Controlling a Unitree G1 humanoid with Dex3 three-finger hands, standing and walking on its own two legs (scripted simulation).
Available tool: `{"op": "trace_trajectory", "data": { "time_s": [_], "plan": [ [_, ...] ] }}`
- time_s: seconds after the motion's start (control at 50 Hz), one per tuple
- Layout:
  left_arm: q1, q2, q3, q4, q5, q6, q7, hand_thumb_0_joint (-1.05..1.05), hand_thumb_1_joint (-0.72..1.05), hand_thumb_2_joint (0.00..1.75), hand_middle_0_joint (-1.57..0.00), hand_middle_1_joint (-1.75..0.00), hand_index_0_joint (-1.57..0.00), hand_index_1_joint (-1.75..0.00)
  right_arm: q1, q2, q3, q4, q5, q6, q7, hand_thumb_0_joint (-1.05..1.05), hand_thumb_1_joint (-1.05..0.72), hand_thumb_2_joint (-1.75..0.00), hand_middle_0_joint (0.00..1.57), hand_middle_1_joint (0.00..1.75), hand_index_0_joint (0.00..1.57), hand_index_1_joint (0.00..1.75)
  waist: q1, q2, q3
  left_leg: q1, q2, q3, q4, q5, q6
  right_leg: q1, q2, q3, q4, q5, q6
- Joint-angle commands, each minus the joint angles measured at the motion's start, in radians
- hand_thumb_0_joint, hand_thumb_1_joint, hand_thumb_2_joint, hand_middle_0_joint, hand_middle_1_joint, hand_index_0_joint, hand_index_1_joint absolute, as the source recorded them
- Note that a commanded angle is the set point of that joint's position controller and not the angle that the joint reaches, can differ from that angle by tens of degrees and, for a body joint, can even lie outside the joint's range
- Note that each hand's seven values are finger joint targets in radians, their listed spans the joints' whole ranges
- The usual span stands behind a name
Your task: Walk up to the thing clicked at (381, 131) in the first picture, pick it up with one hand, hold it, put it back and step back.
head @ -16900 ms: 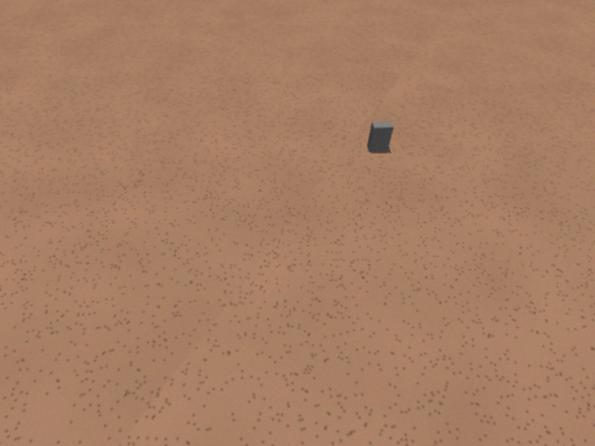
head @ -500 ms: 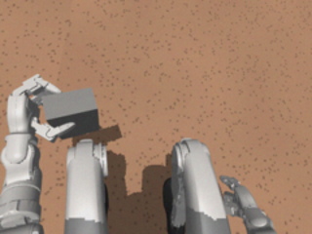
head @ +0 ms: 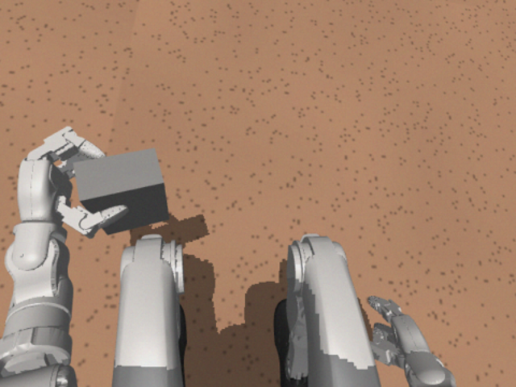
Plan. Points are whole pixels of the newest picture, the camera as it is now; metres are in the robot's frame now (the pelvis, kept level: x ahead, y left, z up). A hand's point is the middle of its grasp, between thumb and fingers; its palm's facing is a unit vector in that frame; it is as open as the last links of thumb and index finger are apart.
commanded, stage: lift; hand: left
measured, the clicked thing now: (129, 195) +0.39 +0.19 -0.08
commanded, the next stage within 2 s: hold in 1.90 s
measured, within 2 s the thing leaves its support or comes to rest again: neither
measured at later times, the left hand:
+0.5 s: hand (64, 158) +0.38 +0.22 +0.08, palm faces +0.04 -1.00 -0.06, open 9.7 cm
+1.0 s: hand out of the picture +0.38 +0.22 +0.26, palm faces +0.12 -0.99 -0.05, open 9.7 cm
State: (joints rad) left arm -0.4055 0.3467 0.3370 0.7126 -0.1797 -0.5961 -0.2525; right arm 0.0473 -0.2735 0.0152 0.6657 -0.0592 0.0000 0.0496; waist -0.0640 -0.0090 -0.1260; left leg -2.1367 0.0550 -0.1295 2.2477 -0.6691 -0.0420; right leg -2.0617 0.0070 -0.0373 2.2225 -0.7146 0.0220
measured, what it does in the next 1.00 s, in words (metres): rises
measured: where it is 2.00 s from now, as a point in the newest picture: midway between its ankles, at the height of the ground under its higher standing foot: (232, 367)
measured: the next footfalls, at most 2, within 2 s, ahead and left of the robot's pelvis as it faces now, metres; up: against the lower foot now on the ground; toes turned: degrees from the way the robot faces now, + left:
none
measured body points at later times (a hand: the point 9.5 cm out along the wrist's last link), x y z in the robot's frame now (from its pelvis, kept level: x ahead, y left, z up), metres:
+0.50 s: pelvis +0.01 +0.00 +0.08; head +0.20 +0.03 +0.49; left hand +0.37 +0.27 +0.08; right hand +0.20 -0.25 -0.05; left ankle +0.09 +0.14 -0.34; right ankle +0.09 -0.13 -0.34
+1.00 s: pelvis +0.05 +0.01 +0.24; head +0.17 +0.03 +0.67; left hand +0.37 +0.27 +0.27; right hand +0.23 -0.22 +0.12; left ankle +0.09 +0.14 -0.34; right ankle +0.09 -0.13 -0.34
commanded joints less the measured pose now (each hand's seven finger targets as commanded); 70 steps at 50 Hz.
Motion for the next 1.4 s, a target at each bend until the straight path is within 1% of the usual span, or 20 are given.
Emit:
{"op": "trace_trajectory", "data": {
  "time_s": [0.0,0.08,0.3,0.4,0.48,0.58,0.6,0.66,0.72,0.78,0.8,0.84,0.9,0.92,0.94,0.98,1.0,1.02,1.04,1.38],
  "plan": [
    [-0.222,0.199,0.047,-0.279,-0.038,-0.072,-0.022,0.0,0.03,1.29,-1.4,-1.55,-1.44,-1.54,0.076,-0.2,-0.077,-0.083,0.016,-0.028,-0.019,0.0,-0.92,-0.9,0.2,0.3,0.2,0.3,0.018,0.159,-0.659,0.52,-0.032,0.086,-0.293,0.098,0.062,0.312,0.025,-0.043,-0.287,0.158,-0.066],
    [-0.217,0.192,0.065,-0.343,-0.068,-0.055,-0.021,0.0,0.06,1.29,-1.39,-1.54,-1.42,-1.52,0.085,-0.194,-0.078,-0.094,0.03,-0.037,-0.026,0.0,-0.92,-0.9,0.2,0.3,0.2,0.3,0.02,0.114,-0.667,0.505,-0.03,0.085,-0.307,0.107,0.068,0.366,0.023,-0.031,-0.326,0.163,-0.06],
    [-0.093,0.129,0.005,-0.484,-0.085,0.038,-0.007,0.0,0.11,1.29,-1.37,-1.53,-1.41,-1.51,0.081,-0.181,-0.089,-0.138,0.062,-0.053,-0.047,0.0,-0.9,-0.89,0.2,0.3,0.2,0.3,0.026,0.129,-0.662,0.633,-0.027,0.073,-0.43,0.112,0.066,0.416,0.019,-0.019,-0.437,0.168,-0.064],
    [-0.11,0.19,0.026,-0.657,-0.086,0.071,0.017,0.0,0.08,1.27,-1.35,-1.51,-1.39,-1.49,0.095,-0.161,-0.094,-0.154,0.073,-0.057,-0.061,0.0,-0.9,-0.89,0.2,0.3,0.2,0.3,0.036,0.107,-0.715,0.681,-0.027,0.082,-0.481,0.138,0.07,0.562,0.01,0.021,-0.541,0.185,-0.049],
    [0.023,0.093,-0.006,-0.581,-0.098,0.128,0.044,0.0,0.11,1.28,-1.33,-1.5,-1.37,-1.48,0.084,-0.156,-0.092,-0.165,0.087,-0.063,-0.067,0.0,-0.89,-0.89,0.2,0.3,0.2,0.3,0.031,0.071,-0.636,0.721,-0.028,0.071,-0.558,0.118,0.069,0.58,0.014,0.001,-0.588,0.167,-0.051],
    [-0.005,0.161,-0.002,-0.784,-0.073,0.151,0.067,0.0,0.1,1.26,-1.32,-1.49,-1.36,-1.47,0.102,-0.145,-0.094,-0.178,0.094,-0.058,-0.08,0.0,-0.9,-0.89,0.2,0.3,0.2,0.3,0.059,0.136,-0.708,0.912,-0.028,0.067,-0.656,0.201,0.061,0.684,0.009,-0.001,-0.658,0.246,-0.054],
    [0.025,0.119,-0.038,-0.763,-0.076,0.166,0.069,0.0,0.09,1.27,-1.32,-1.5,-1.36,-1.48,0.105,-0.139,-0.093,-0.174,0.095,-0.061,-0.082,0.0,-0.89,-0.89,0.2,0.3,0.2,0.3,0.042,0.118,-0.677,0.928,-0.027,0.064,-0.673,0.2,0.06,0.697,0.009,-0.001,-0.682,0.248,-0.05],
    [0.071,0.064,-0.057,-0.713,-0.091,0.207,0.084,0.0,0.11,1.26,-1.3,-1.48,-1.34,-1.46,0.108,-0.138,-0.086,-0.174,0.101,-0.073,-0.09,0.0,-0.89,-0.89,0.2,0.3,0.2,0.3,0.022,0.088,-0.613,0.958,-0.028,0.055,-0.729,0.216,0.061,0.744,0.009,-0.007,-0.739,0.277,-0.045],
    [0.054,0.08,-0.067,-0.764,-0.072,0.216,0.1,0.0,0.09,1.23,-1.27,-1.45,-1.31,-1.43,0.119,-0.129,-0.086,-0.185,0.103,-0.077,-0.097,0.0,-0.89,-0.89,0.2,0.3,0.2,0.3,0.028,0.098,-0.6,1.038,-0.026,0.054,-0.794,0.232,0.058,0.814,0.004,-0.002,-0.803,0.292,-0.043],
    [0.057,0.143,-0.023,-0.849,-0.069,0.217,0.12,0.0,0.06,1.24,-1.3,-1.46,-1.34,-1.44,0.139,-0.11,-0.078,-0.172,0.104,-0.081,-0.105,0.0,-0.89,-0.89,0.2,0.3,0.2,0.3,0.046,0.093,-0.613,1.091,-0.034,0.07,-0.838,0.267,0.058,0.937,0.004,0.013,-0.87,0.332,-0.038],
    [0.087,0.08,-0.076,-0.792,-0.071,0.228,0.12,0.0,0.07,1.24,-1.29,-1.46,-1.33,-1.44,0.148,-0.102,-0.071,-0.166,0.102,-0.085,-0.106,0.0,-0.89,-0.89,0.2,0.3,0.2,0.3,0.02,0.08,-0.582,1.114,-0.033,0.068,-0.86,0.289,0.059,0.954,0.004,0.009,-0.891,0.36,-0.035],
    [0.125,0.031,-0.084,-0.701,-0.082,0.242,0.128,0.0,0.11,1.27,-1.3,-1.47,-1.34,-1.46,0.144,-0.104,-0.068,-0.164,0.101,-0.093,-0.106,0.0,-0.89,-0.89,0.2,0.3,0.2,0.3,0.014,0.067,-0.53,1.136,-0.032,0.062,-0.89,0.327,0.061,0.972,0.007,0.0,-0.916,0.396,-0.034],
    [0.085,0.089,-0.069,-0.733,-0.052,0.232,0.14,0.0,0.09,1.27,-1.3,-1.47,-1.33,-1.45,0.159,-0.103,-0.07,-0.157,0.098,-0.091,-0.109,0.0,-0.88,-0.89,0.2,0.3,0.2,0.3,0.03,0.094,-0.495,1.211,-0.031,0.066,-0.951,0.359,0.056,1.023,0.004,0.0,-0.969,0.415,-0.038],
    [0.087,0.058,-0.108,-0.708,-0.046,0.234,0.132,0.0,0.1,1.27,-1.32,-1.48,-1.36,-1.46,0.171,-0.1,-0.068,-0.149,0.094,-0.093,-0.107,0.0,-0.89,-0.89,0.2,0.3,0.2,0.3,0.011,0.101,-0.487,1.241,-0.03,0.063,-0.971,0.371,0.054,1.038,0.003,-0.003,-0.984,0.425,-0.039],
    [0.069,0.089,-0.074,-0.719,-0.051,0.231,0.134,0.0,0.08,1.28,-1.34,-1.49,-1.37,-1.47,0.171,-0.103,-0.069,-0.146,0.097,-0.095,-0.107,0.0,-0.88,-0.89,0.2,0.3,0.2,0.3,0.028,0.104,-0.457,1.254,-0.029,0.063,-0.994,0.362,0.05,1.051,0.004,-0.005,-1.001,0.417,-0.04],
    [0.061,0.044,-0.117,-0.669,-0.055,0.229,0.119,0.0,0.11,1.27,-1.33,-1.48,-1.37,-1.47,0.172,-0.099,-0.065,-0.148,0.098,-0.097,-0.105,0.0,-0.88,-0.89,0.2,0.3,0.2,0.3,0.004,0.086,-0.42,1.262,-0.03,0.063,-1.028,0.357,0.05,1.08,0.004,-0.009,-1.037,0.419,-0.04],
    [0.055,0.073,-0.079,-0.688,-0.057,0.222,0.122,0.0,0.09,1.28,-1.34,-1.49,-1.37,-1.48,0.172,-0.098,-0.067,-0.152,0.098,-0.099,-0.102,0.0,-0.88,-0.89,0.2,0.3,0.2,0.3,0.03,0.097,-0.42,1.279,-0.032,0.066,-1.051,0.353,0.048,1.108,0.001,-0.007,-1.053,0.413,-0.042],
    [0.124,0.039,-0.103,-0.57,-0.051,0.232,0.113,0.0,0.09,1.26,-1.34,-1.48,-1.37,-1.47,0.162,-0.103,-0.068,-0.153,0.098,-0.1,-0.103,0.0,-0.89,-0.89,0.2,0.3,0.2,0.3,0.019,0.069,-0.384,1.29,-0.028,0.064,-1.073,0.337,0.048,1.106,0.004,-0.01,-1.073,0.398,-0.041],
    [0.043,0.069,-0.096,-0.668,-0.054,0.218,0.11,0.0,0.07,1.25,-1.33,-1.47,-1.36,-1.45,0.171,-0.102,-0.068,-0.153,0.097,-0.1,-0.1,0.0,-0.89,-0.89,0.2,0.3,0.2,0.3,0.035,0.111,-0.404,1.322,-0.029,0.067,-1.088,0.352,0.044,1.123,0.003,-0.009,-1.083,0.405,-0.044],
    [0.001,0.032,-0.123,-0.57,-0.061,0.173,0.088,0.0,0.09,1.31,-1.37,-1.52,-1.39,-1.51,0.181,-0.098,-0.056,-0.141,0.084,-0.098,-0.108,0.0,-0.9,-0.89,0.2,0.3,0.2,0.3,0.031,0.058,-0.327,1.516,-0.033,0.092,-1.287,0.4,0.04,1.348,0.003,-0.007,-1.281,0.469,-0.034]
  ]
}}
